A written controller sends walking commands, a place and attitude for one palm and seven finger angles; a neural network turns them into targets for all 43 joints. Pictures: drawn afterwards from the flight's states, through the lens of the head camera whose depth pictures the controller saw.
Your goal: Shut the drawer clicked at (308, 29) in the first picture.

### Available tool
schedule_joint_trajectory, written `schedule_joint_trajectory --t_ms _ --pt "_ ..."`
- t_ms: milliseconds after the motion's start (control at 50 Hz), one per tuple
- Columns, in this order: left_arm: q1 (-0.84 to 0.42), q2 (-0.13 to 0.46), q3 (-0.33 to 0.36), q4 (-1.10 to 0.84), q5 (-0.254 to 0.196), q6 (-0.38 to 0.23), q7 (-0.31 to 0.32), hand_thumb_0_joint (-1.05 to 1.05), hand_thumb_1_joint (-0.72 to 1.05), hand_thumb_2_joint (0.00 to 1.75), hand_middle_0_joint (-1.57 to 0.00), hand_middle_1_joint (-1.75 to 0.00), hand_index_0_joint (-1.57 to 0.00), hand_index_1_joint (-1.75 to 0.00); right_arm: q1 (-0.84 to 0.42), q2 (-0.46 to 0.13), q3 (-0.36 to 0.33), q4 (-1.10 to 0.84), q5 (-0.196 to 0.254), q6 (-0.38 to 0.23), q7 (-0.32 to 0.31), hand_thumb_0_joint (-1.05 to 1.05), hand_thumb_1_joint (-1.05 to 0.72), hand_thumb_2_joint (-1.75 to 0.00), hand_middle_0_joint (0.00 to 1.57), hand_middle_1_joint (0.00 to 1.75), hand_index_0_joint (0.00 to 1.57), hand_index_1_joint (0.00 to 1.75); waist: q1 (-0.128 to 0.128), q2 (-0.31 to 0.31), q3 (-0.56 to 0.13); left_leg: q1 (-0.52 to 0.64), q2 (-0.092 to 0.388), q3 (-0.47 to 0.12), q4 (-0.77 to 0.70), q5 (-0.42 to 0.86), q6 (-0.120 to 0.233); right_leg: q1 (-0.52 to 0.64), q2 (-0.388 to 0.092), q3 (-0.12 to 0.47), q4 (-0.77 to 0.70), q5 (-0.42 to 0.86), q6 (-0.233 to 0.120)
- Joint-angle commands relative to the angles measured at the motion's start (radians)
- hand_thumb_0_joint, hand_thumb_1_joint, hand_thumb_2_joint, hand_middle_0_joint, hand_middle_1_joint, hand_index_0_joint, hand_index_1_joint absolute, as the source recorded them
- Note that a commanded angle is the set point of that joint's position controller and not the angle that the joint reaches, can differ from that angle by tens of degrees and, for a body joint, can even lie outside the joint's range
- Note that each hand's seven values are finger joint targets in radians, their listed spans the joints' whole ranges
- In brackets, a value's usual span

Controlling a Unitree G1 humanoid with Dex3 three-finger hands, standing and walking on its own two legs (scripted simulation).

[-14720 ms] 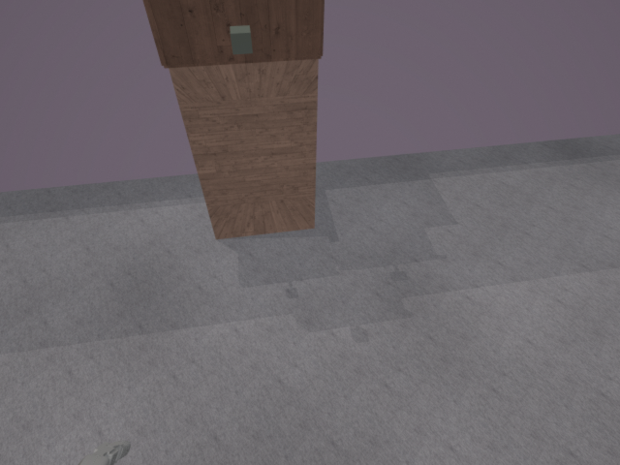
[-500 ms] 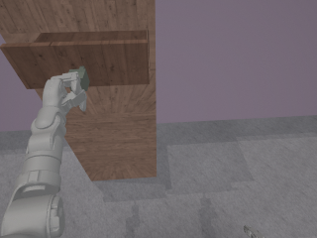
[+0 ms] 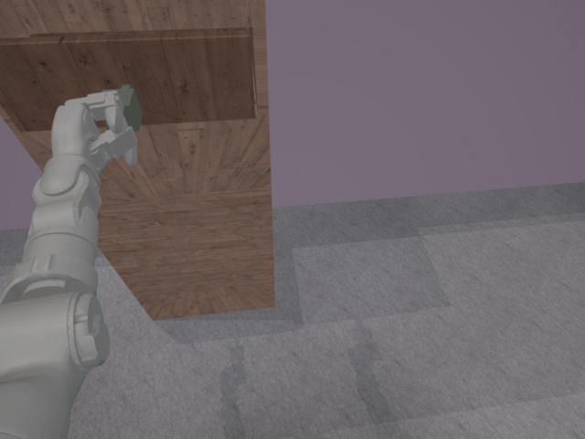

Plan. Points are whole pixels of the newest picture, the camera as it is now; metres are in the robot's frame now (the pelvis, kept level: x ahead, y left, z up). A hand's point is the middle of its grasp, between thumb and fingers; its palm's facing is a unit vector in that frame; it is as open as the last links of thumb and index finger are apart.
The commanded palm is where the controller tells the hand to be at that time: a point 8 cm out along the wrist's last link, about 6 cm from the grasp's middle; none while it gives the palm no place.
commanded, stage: push the drawer shut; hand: left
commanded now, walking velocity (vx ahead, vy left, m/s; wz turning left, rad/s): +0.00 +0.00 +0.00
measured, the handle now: (123, 102) +0.56 +0.24 +0.16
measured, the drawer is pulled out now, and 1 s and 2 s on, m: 0.02 0.00 0.00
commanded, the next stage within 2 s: pull the fist back off the drawer in 0.50 s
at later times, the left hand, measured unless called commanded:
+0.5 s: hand (126, 124) +0.49 +0.22 +0.17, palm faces +0.12 -0.99 -0.01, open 3.0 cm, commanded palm +0.52 +0.26 +0.16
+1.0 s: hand (127, 125) +0.49 +0.22 +0.16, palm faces +0.11 -0.99 -0.01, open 3.0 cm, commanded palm +0.48 +0.25 +0.16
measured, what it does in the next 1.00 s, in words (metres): stands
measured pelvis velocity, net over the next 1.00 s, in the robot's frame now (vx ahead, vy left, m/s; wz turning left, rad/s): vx -0.02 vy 0.00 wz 0.01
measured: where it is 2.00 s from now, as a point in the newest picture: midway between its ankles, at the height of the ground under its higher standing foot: outside the picture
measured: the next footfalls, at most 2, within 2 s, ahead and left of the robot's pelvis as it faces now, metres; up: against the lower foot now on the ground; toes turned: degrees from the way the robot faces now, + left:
none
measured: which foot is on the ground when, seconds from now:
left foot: down 0.00-1.00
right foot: down 0.00-1.00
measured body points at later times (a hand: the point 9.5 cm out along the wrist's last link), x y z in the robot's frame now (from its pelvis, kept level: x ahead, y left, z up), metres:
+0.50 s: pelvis -0.01 +0.01 -0.01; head +0.06 +0.02 +0.44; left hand +0.48 +0.27 +0.17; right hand -0.01 -0.26 -0.12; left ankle +0.02 +0.11 -0.73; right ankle -0.02 -0.11 -0.73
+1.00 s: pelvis -0.02 +0.00 -0.01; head +0.05 +0.02 +0.44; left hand +0.48 +0.27 +0.17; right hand -0.03 -0.27 -0.12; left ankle +0.02 +0.11 -0.73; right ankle -0.02 -0.11 -0.73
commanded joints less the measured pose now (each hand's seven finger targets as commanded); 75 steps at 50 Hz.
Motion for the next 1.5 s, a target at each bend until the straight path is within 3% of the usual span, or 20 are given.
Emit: schedule_joint_trajectory --t_ms 0,180,240,320,400,460,600,680,740,800,820,900,940,1000,1120,1240,1380,1420,1460,1480 --pt "-0.588 0.256 0.026 -0.177 0.006 -0.084 0.002 0.00 0.90 0.90 -1.40 -1.60 -1.40 -1.60 0.072 -0.155 -0.055 -0.078 -0.002 -0.023 -0.008 0.00 -0.90 -0.90 0.20 0.30 0.20 0.30 -0.046 0.036 -0.322 0.239 -0.003 -0.013 -0.044 0.206 0.034 -0.010 -0.005 0.025 -0.081 0.242 0.009" --pt "-0.681 0.339 0.059 -0.066 0.036 -0.109 -0.004 0.00 0.90 0.90 -1.40 -1.60 -1.40 -1.60 0.141 -0.172 -0.057 -0.061 -0.015 -0.013 -0.002 0.00 -0.90 -0.90 0.20 0.30 0.20 0.30 -0.073 0.047 -0.348 0.207 0.005 -0.023 -0.026 0.205 0.033 -0.053 0.001 0.026 -0.069 0.224 0.013" --pt "-0.744 0.301 0.025 -0.049 0.035 -0.113 0.002 0.00 0.90 0.90 -1.40 -1.60 -1.40 -1.60 0.150 -0.172 -0.057 -0.048 -0.015 -0.014 -0.003 0.00 -0.90 -0.90 0.20 0.30 0.20 0.30 -0.098 0.079 -0.302 0.210 0.010 -0.034 -0.030 0.152 0.029 -0.125 0.005 0.019 -0.082 0.149 0.013" --pt "-0.812 0.276 -0.004 -0.058 0.040 -0.127 0.016 0.00 0.90 0.90 -1.40 -1.60 -1.40 -1.60 0.166 -0.175 -0.058 -0.032 -0.020 -0.022 -0.001 0.00 -0.90 -0.90 0.20 0.30 0.20 0.30 -0.120 0.116 -0.334 0.256 0.014 -0.051 -0.024 0.153 0.026 -0.168 0.008 0.016 -0.079 0.126 0.010" --pt "-0.846 0.287 -0.011 -0.029 0.039 -0.133 0.025 0.00 0.90 0.90 -1.40 -1.60 -1.40 -1.60 0.179 -0.186 -0.055 -0.016 -0.020 -0.033 -0.004 0.00 -0.90 -0.90 0.20 0.30 0.20 0.30 -0.140 0.085 -0.316 0.223 0.020 -0.060 -0.030 0.081 0.026 -0.193 0.007 0.016 -0.083 0.072 0.015" --pt "-0.859 0.280 -0.025 -0.006 0.039 -0.133 0.027 0.00 0.90 0.90 -1.40 -1.60 -1.40 -1.60 0.182 -0.191 -0.052 -0.010 -0.018 -0.044 -0.006 0.00 -0.90 -0.90 0.20 0.30 0.20 0.30 -0.145 0.111 -0.309 0.217 0.022 -0.060 -0.032 0.042 0.024 -0.212 0.005 0.017 -0.084 0.045 0.011" --pt "-0.854 0.324 -0.015 0.040 0.024 -0.125 0.022 0.00 0.90 0.90 -1.40 -1.60 -1.40 -1.60 0.184 -0.205 -0.039 -0.008 -0.008 -0.070 -0.020 0.00 -0.90 -0.90 0.20 0.30 0.20 0.30 -0.149 0.068 -0.296 0.144 0.027 -0.054 -0.045 -0.048 0.029 -0.198 0.000 0.027 -0.092 -0.008 0.022" --pt "-0.866 0.313 -0.017 0.026 0.022 -0.131 0.014 0.00 0.90 0.90 -1.40 -1.60 -1.40 -1.60 0.191 -0.201 -0.040 -0.013 -0.012 -0.078 -0.018 0.00 -0.90 -0.90 0.20 0.30 0.20 0.30 -0.146 0.093 -0.332 0.165 0.023 -0.054 -0.041 -0.030 0.027 -0.191 0.000 0.025 -0.086 0.002 0.021" --pt "-0.844 0.356 0.014 0.042 0.027 -0.128 0.012 0.00 0.90 0.90 -1.40 -1.60 -1.40 -1.60 0.191 -0.203 -0.041 -0.018 -0.013 -0.075 -0.017 0.00 -0.90 -0.90 0.20 0.30 0.20 0.30 -0.137 0.091 -0.319 0.132 0.020 -0.048 -0.033 -0.039 0.027 -0.183 0.001 0.028 -0.084 -0.003 0.020" --pt "-0.847 0.327 -0.007 0.027 0.028 -0.129 0.006 0.00 0.90 0.90 -1.40 -1.60 -1.40 -1.60 0.193 -0.197 -0.042 -0.025 -0.016 -0.073 -0.012 0.00 -0.90 -0.90 0.20 0.30 0.20 0.30 -0.139 0.101 -0.321 0.134 0.017 -0.045 -0.032 -0.026 0.028 -0.176 0.001 0.027 -0.081 0.009 0.020" --pt "-0.842 0.344 0.014 0.028 0.030 -0.129 0.008 0.00 0.90 0.90 -1.40 -1.60 -1.40 -1.60 0.196 -0.197 -0.045 -0.024 -0.018 -0.071 -0.010 0.00 -0.90 -0.90 0.20 0.30 0.20 0.30 -0.132 0.092 -0.324 0.137 0.017 -0.050 -0.029 -0.018 0.027 -0.173 0.003 0.024 -0.080 0.012 0.017" --pt "-0.817 0.275 -0.015 0.001 0.026 -0.128 0.005 0.00 0.90 0.90 -1.40 -1.60 -1.40 -1.60 0.195 -0.188 -0.051 -0.029 -0.022 -0.068 -0.002 0.00 -0.90 -0.90 0.20 0.30 0.20 0.30 -0.131 0.107 -0.338 0.188 0.016 -0.053 -0.022 0.020 0.026 -0.192 0.007 0.015 -0.076 0.034 0.015" --pt "-0.785 0.317 0.023 -0.005 0.024 -0.126 0.006 0.00 0.90 0.90 -1.40 -1.60 -1.40 -1.60 0.196 -0.191 -0.051 -0.036 -0.024 -0.064 0.000 0.00 -0.90 -0.90 0.20 0.30 0.20 0.30 -0.114 0.091 -0.346 0.168 0.014 -0.049 -0.021 0.035 0.028 -0.158 0.007 0.018 -0.073 0.047 0.014" --pt "-0.728 0.293 0.019 -0.024 0.020 -0.122 -0.001 0.00 0.90 0.90 -1.40 -1.60 -1.40 -1.60 0.188 -0.185 -0.055 -0.047 -0.021 -0.056 0.004 0.00 -0.90 -0.90 0.20 0.30 0.20 0.30 -0.099 0.082 -0.352 0.179 0.013 -0.040 -0.019 0.071 0.028 -0.138 0.008 0.015 -0.071 0.079 0.013" --pt "-0.594 0.235 0.019 -0.145 -0.003 -0.124 -0.011 0.00 0.90 0.90 -1.40 -1.60 -1.40 -1.60 0.149 -0.169 -0.060 -0.085 -0.015 -0.046 0.012 0.00 -0.90 -0.90 0.20 0.30 0.20 0.30 -0.052 0.107 -0.380 0.247 0.011 -0.026 -0.018 0.161 0.028 -0.092 0.015 0.006 -0.060 0.159 0.004" --pt "-0.424 0.278 0.088 -0.260 -0.010 -0.091 0.015 0.00 0.90 0.90 -1.40 -1.60 -1.40 -1.60 0.109 -0.162 -0.063 -0.129 -0.007 -0.027 0.015 0.00 -0.90 -0.90 0.20 0.30 0.20 0.30 0.005 0.045 -0.384 0.238 0.007 -0.007 -0.025 0.275 0.032 0.018 0.016 0.004 -0.045 0.296 0.001" --pt "-0.367 0.215 0.053 -0.366 -0.006 -0.038 0.036 0.00 0.90 0.90 -1.40 -1.60 -1.40 -1.60 0.063 -0.147 -0.063 -0.150 0.001 -0.007 0.013 0.00 -0.90 -0.90 0.20 0.30 0.20 0.30 0.000 0.037 -0.331 0.264 0.006 0.007 -0.024 0.360 0.036 0.039 0.012 0.005 -0.046 0.394 0.003" --pt "-0.278 0.220 0.073 -0.425 -0.017 -0.019 0.028 0.00 0.90 0.90 -1.40 -1.60 -1.40 -1.60 0.050 -0.147 -0.068 -0.170 0.003 -0.001 0.013 0.00 -0.90 -0.90 0.20 0.30 0.20 0.30 0.029 0.031 -0.380 0.287 0.006 0.008 -0.030 0.401 0.034 0.086 0.010 0.006 -0.040 0.433 0.001" --pt "-0.179 0.153 0.039 -0.529 -0.038 0.003 0.011 0.00 0.90 0.90 -1.40 -1.60 -1.40 -1.60 0.018 -0.137 -0.066 -0.199 0.008 -0.002 0.015 0.00 -0.90 -0.90 0.20 0.30 0.20 0.30 0.051 0.086 -0.428 0.346 0.005 0.015 -0.022 0.492 0.033 0.118 0.008 0.008 -0.033 0.496 -0.003" --pt "-0.106 0.170 0.065 -0.550 -0.050 0.019 0.006 0.00 0.90 0.90 -1.40 -1.60 -1.40 -1.60 0.009 -0.135 -0.067 -0.203 0.010 -0.001 0.016 0.00 -0.90 -0.90 0.20 0.30 0.20 0.30 0.068 0.062 -0.430 0.349 0.009 0.014 -0.024 0.520 0.033 0.133 0.006 0.005 -0.034 0.518 0.000"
